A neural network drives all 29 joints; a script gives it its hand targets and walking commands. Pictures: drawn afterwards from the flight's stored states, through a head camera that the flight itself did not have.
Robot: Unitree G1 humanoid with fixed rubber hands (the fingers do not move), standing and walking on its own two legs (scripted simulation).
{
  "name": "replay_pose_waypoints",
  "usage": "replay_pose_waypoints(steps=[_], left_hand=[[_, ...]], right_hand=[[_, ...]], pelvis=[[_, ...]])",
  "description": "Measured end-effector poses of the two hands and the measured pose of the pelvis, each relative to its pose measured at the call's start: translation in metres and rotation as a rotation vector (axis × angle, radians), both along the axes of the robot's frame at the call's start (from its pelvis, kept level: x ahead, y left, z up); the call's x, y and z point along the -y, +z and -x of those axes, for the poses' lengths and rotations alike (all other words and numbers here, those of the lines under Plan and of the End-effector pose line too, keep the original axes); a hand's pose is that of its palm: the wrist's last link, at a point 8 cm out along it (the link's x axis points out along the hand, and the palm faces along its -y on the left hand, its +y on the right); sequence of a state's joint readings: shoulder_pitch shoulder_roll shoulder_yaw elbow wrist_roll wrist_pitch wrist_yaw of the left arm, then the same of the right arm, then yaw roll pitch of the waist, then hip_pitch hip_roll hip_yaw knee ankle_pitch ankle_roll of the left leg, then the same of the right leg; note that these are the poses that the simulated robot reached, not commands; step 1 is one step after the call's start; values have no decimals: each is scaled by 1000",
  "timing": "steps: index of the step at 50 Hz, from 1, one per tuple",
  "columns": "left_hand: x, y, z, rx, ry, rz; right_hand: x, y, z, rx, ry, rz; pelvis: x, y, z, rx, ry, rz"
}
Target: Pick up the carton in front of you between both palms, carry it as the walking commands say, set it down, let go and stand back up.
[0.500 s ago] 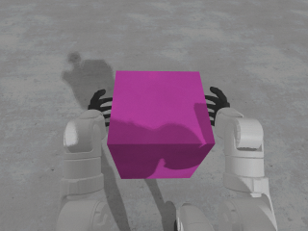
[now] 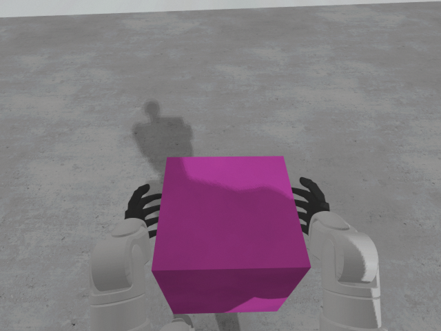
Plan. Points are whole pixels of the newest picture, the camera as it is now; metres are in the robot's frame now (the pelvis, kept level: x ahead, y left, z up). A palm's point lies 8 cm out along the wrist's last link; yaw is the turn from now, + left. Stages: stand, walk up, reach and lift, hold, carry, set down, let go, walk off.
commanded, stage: carry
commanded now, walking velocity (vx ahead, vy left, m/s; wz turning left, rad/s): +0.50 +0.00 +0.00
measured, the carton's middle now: (225, 239) +0.29 +0.01 +0.00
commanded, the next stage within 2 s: none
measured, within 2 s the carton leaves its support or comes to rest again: neither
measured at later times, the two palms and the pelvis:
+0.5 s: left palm (153, 114) +0.58 +0.18 +0.07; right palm (276, 112) +0.56 -0.12 +0.08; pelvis +0.32 +0.05 +0.00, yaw -3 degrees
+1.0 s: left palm (181, 48) +0.90 +0.14 +0.09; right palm (274, 45) +0.90 -0.16 +0.08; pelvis +0.64 -0.02 +0.00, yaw +0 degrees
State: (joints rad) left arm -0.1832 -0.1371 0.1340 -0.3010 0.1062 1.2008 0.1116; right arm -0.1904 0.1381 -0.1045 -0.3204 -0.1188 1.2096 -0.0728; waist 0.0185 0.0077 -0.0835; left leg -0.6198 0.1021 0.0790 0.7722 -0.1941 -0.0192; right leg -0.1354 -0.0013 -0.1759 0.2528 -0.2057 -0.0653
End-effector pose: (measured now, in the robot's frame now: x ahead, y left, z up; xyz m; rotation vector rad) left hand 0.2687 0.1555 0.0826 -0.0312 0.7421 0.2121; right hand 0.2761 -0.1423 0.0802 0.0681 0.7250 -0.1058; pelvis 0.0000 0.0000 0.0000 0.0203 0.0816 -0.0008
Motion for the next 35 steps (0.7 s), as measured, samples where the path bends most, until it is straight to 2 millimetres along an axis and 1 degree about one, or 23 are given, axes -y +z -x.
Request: replay_pose_waypoints(steps=[3, 6, 8, 10, 11, 13, 15, 19, 23, 28, 30, 32, 35], left_hand=[[-3, 6, -39, 33, -19, -1], [-9, 6, -83, 58, -35, 5], [-16, 0, -114, 70, -43, 14], [-23, -10, -147, 79, -52, 26], [-27, -16, -162, 70, -56, 32], [-31, -25, -187, 20, -74, 32], [-31, -30, -207, -32, -87, 33], [-30, -28, -247, -63, -104, 40], [-28, -17, -291, -32, -113, 32], [-21, -2, -353, 33, -93, 26], [-15, 2, -380, 58, -84, 23], [-7, 4, -410, 76, -75, 17], [8, -2, -458, 94, -63, 0]], right_hand=[[-3, 7, -34, 34, -12, 7], [-9, 9, -74, 59, -25, 17], [-16, 6, -103, 70, -32, 27], [-23, 0, -133, 79, -40, 39], [-27, -4, -147, 70, -40, 51], [-31, -12, -169, 21, -48, 60], [-32, -17, -185, -32, -61, 61], [-31, -14, -218, -64, -85, 61], [-28, -4, -261, -34, -87, 61], [-21, 10, -328, 32, -68, 58], [-15, 12, -359, 57, -60, 53], [-7, 11, -390, 76, -54, 44], [8, 0, -441, 94, -46, 22]], pelvis=[[-6, -3, -41, 5, -3, 2], [-16, -10, -87, 13, -7, 8], [-23, -19, -120, 20, -15, 13], [-32, -31, -152, 33, -27, 12], [-36, -34, -166, 34, -33, 1], [-42, -31, -188, 29, -46, 3], [-46, -23, -207, 26, -56, 15], [-51, -9, -246, 18, -59, 32], [-49, -1, -291, 12, -52, 41], [-37, -1, -356, 12, -47, 36], [-30, -5, -385, 14, -45, 30], [-21, -12, -416, 16, -39, 23], [-5, -28, -464, 27, -22, 22]])
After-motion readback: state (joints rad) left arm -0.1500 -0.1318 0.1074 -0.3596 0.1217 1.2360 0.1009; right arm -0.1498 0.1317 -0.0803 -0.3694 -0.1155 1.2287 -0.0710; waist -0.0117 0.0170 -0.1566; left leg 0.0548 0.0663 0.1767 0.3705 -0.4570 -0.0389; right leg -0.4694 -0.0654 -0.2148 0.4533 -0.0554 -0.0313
